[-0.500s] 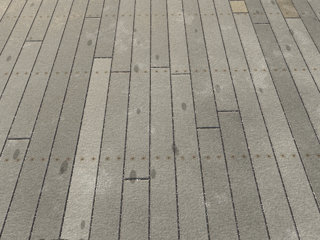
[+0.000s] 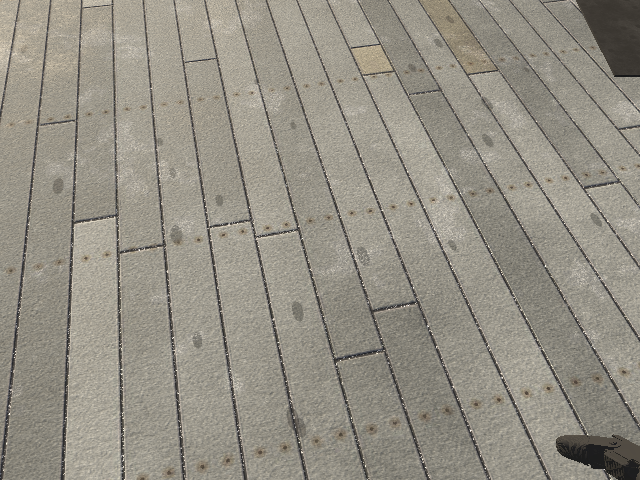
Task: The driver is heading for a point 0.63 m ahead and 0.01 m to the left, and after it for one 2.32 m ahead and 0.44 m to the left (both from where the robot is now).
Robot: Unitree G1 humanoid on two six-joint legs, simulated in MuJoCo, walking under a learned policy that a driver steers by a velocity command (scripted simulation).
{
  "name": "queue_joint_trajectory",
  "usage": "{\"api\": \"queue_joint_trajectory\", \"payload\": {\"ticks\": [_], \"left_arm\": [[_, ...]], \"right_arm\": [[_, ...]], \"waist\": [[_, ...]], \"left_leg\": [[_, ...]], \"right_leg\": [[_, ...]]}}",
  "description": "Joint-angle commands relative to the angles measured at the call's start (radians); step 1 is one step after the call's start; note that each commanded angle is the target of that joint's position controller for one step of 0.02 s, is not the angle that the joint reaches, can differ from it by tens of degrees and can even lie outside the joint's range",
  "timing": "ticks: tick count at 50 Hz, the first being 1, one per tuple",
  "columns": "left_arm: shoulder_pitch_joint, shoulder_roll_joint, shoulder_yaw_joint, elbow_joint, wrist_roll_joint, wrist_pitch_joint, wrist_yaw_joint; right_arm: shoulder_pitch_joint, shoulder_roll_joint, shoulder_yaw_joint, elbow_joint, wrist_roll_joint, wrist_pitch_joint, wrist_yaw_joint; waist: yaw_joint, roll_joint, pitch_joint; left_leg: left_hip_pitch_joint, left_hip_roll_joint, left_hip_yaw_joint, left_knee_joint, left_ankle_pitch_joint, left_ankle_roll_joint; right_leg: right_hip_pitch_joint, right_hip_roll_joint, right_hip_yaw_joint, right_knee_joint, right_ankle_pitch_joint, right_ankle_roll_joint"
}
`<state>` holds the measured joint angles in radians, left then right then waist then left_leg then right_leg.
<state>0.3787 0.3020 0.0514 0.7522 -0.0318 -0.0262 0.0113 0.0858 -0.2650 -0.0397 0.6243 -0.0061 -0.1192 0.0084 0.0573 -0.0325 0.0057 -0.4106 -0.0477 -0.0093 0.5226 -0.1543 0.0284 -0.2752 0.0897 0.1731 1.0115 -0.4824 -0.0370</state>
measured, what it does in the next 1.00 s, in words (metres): walks ahead: right foot, then left foot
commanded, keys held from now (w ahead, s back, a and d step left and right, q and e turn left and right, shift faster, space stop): w+e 0.20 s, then w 0.12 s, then w+q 0.68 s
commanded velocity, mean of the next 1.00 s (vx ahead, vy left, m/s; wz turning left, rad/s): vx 0.50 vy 0.00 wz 0.02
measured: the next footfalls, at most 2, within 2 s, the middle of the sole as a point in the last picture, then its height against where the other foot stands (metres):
right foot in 0.42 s outside the picture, level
left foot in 0.96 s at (334, 395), level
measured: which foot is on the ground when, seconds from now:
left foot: down 0.00-0.42, up 0.44-0.94, down 0.96-1.00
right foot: up 0.00-0.40, down 0.42-0.98, up 1.00-1.00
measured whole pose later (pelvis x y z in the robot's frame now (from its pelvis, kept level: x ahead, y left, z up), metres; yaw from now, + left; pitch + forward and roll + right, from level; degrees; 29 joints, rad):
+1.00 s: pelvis +0.53 -0.06 -0.02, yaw +6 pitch +1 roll -2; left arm 0.30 0.29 0.08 0.84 -0.01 -0.05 0.02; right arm 0.10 -0.28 -0.07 0.69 0.02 -0.03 0.05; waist 0.03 0.01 0.06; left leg -0.52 -0.01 0.06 0.67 -0.18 0.11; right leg -0.05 -0.09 -0.19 0.80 -0.49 0.04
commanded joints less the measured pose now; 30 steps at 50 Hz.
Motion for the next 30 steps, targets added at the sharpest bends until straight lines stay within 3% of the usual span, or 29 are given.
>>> {"api": "queue_joint_trajectory", "payload": {"ticks": [1, 2, 4, 7, 10, 14, 18, 19, 20, 21, 22, 23, 24, 25, 26, 27, 28, 30], "left_arm": [[-0.079, 0.135, 0.030, -0.118, 0.008, -0.015, -0.003], [-0.095, 0.122, 0.035, -0.125, 0.012, -0.012, -0.006], [-0.078, 0.077, 0.029, -0.126, 0.003, 0.000, -0.014], [-0.126, 0.051, 0.022, -0.150, 0.012, 0.007, -0.016], [-0.180, 0.041, 0.016, -0.160, 0.011, -0.001, -0.029], [-0.316, 0.006, -0.002, -0.193, 0.013, -0.021, -0.051], [-0.386, 0.032, 0.004, -0.236, 0.015, -0.029, -0.063], [-0.350, 0.051, 0.013, -0.231, 0.019, -0.032, -0.063], [-0.243, 0.082, 0.031, -0.202, 0.024, -0.035, -0.058], [-0.085, 0.139, 0.060, -0.153, 0.028, -0.034, -0.047], [0.084, 0.237, 0.086, -0.127, 0.047, -0.028, -0.027], [0.088, 0.272, 0.083, -0.132, 0.046, -0.027, -0.025], [0.071, 0.176, 0.060, -0.133, 0.044, -0.034, -0.027], [0.016, 0.147, 0.048, -0.121, 0.036, -0.039, -0.028], [-0.050, 0.113, 0.039, -0.115, 0.033, -0.044, -0.031], [-0.101, 0.078, 0.030, -0.115, 0.034, -0.051, -0.036], [-0.131, 0.060, 0.027, -0.112, 0.040, -0.061, -0.037], [-0.155, 0.052, 0.032, -0.092, 0.043, -0.083, -0.036]], "right_arm": [[0.182, -0.116, -0.046, -0.005, 0.002, 0.014, -0.009], [0.157, -0.097, -0.039, 0.002, -0.003, 0.013, -0.008], [0.136, -0.095, -0.040, 0.018, -0.004, 0.006, -0.005], [0.141, -0.129, -0.054, 0.051, -0.001, -0.004, -0.004], [0.143, -0.155, -0.060, 0.078, -0.001, 0.002, -0.007], [0.208, -0.183, -0.061, 0.126, 0.016, 0.015, -0.004], [0.266, -0.219, -0.068, 0.180, 0.046, 0.039, 0.001], [0.262, -0.230, -0.068, 0.188, 0.050, 0.046, 0.000], [0.249, -0.236, -0.064, 0.195, 0.053, 0.053, -0.002], [0.257, -0.212, -0.051, 0.199, 0.048, 0.052, -0.005], [0.271, -0.135, -0.021, 0.164, 0.021, 0.042, -0.003], [0.364, -0.053, 0.007, 0.160, 0.019, 0.025, 0.004], [0.278, -0.171, -0.027, 0.168, 0.051, 0.018, 0.007], [0.213, -0.182, -0.034, 0.139, 0.063, 0.016, 0.007], [0.185, -0.163, -0.032, 0.138, 0.049, 0.019, 0.001], [0.189, -0.156, -0.038, 0.144, 0.036, 0.030, -0.002], [0.229, -0.139, -0.039, 0.158, 0.038, 0.046, -0.002], [0.252, -0.095, -0.034, 0.169, 0.042, 0.072, -0.004]], "waist": [[-0.118, 0.093, -0.039], [-0.096, 0.108, -0.003], [-0.071, 0.147, 0.016], [-0.067, 0.120, 0.028], [-0.081, 0.099, 0.024], [-0.133, 0.078, 0.051], [-0.120, 0.096, 0.076], [-0.087, 0.113, 0.051], [-0.015, 0.117, -0.014], [0.061, 0.106, -0.115], [0.110, -0.031, -0.279], [0.046, -0.222, -0.432], [0.091, -0.101, -0.357], [0.063, -0.098, -0.200], [0.025, -0.054, -0.132], [-0.010, -0.068, -0.079], [-0.042, -0.089, -0.067], [-0.070, -0.065, -0.037]], "left_leg": [[0.444, 0.365, -0.436, -0.249, -0.154, 0.168], [0.369, 0.330, -0.355, -0.277, -0.077, 0.157], [0.281, 0.293, -0.236, -0.329, 0.004, 0.154], [0.275, 0.302, -0.130, -0.368, 0.128, 0.178], [0.316, 0.289, -0.022, -0.366, 0.223, 0.164], [0.331, 0.280, 0.057, -0.366, 0.227, 0.147], [0.441, 0.336, 0.031, -0.309, 0.347, 0.140], [0.458, 0.335, 0.029, -0.250, 0.491, 0.131], [0.439, 0.308, 0.055, -0.124, 0.640, 0.110], [0.334, 0.260, 0.086, 0.066, 0.646, 0.078], [0.038, 0.180, 0.113, 0.417, 0.295, 0.022], [-0.209, 0.032, -0.015, 0.693, -0.441, -0.016], [-0.291, 0.069, -0.126, 0.781, -0.426, -0.011], [-0.343, 0.111, -0.097, 0.767, -0.345, -0.005], [-0.319, 0.150, -0.079, 0.714, -0.261, -0.009], [-0.279, 0.174, -0.078, 0.675, -0.200, -0.015], [-0.214, 0.191, -0.086, 0.665, -0.148, -0.022], [-0.186, 0.192, -0.084, 0.650, -0.099, -0.035]], "right_leg": [[-0.487, -0.135, -0.029, 0.246, 0.090, 0.032], [-0.461, -0.164, -0.033, 0.207, 0.131, 0.034], [-0.408, -0.187, -0.063, 0.177, 0.169, 0.040], [-0.445, -0.205, -0.070, 0.094, 0.245, 0.059], [-0.448, -0.208, -0.086, -0.056, 0.393, 0.061], [-0.359, -0.172, -0.147, -0.293, 0.498, 0.032], [-0.326, -0.140, -0.183, -0.416, 0.351, -0.020], [-0.254, -0.116, -0.203, -0.449, 0.313, -0.038], [-0.085, -0.083, -0.232, -0.506, 0.346, -0.062], [0.176, -0.080, -0.227, -0.510, 0.409, -0.088], [0.540, -0.320, 0.057, -0.480, 0.435, -0.173], [0.699, -0.524, 0.480, -0.604, 0.321, -0.290], [0.619, -0.496, 0.435, -0.647, 0.282, -0.250], [0.489, -0.460, 0.263, -0.668, 0.336, -0.212], [0.370, -0.413, 0.165, -0.697, 0.380, -0.186], [0.272, -0.377, 0.083, -0.736, 0.421, -0.172], [0.202, -0.360, 0.028, -0.780, 0.425, -0.166], [0.134, -0.355, -0.048, -0.844, 0.469, -0.176]]}}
